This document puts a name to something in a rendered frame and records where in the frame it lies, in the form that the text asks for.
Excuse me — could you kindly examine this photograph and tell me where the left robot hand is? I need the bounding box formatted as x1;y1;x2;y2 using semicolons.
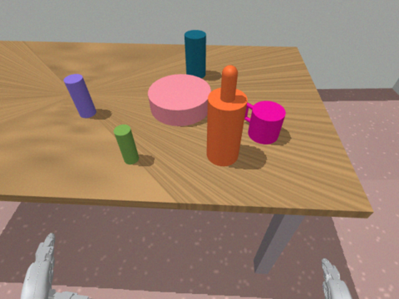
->
21;233;93;299

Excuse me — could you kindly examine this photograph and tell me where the table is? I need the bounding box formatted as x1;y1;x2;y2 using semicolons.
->
0;40;374;274

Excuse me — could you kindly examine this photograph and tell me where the right robot hand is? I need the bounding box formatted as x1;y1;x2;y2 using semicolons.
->
322;258;352;299

